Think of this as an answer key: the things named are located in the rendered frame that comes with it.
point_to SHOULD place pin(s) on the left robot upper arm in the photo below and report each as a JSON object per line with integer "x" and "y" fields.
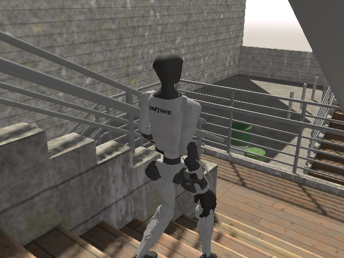
{"x": 144, "y": 124}

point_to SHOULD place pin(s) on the right robot hand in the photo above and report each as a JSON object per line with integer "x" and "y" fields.
{"x": 207, "y": 201}

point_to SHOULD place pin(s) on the robot torso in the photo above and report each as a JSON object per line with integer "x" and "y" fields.
{"x": 166, "y": 120}

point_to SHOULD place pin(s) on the robot left forearm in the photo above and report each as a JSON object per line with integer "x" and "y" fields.
{"x": 149, "y": 137}

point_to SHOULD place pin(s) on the left robot hand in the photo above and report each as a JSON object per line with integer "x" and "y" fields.
{"x": 162, "y": 152}

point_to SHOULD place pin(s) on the right robot upper arm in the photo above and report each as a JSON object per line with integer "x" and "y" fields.
{"x": 191, "y": 112}

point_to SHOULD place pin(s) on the robot right forearm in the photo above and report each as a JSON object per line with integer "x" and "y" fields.
{"x": 194, "y": 169}

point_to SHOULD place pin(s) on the left robot shin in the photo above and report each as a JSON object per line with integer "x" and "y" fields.
{"x": 154, "y": 230}

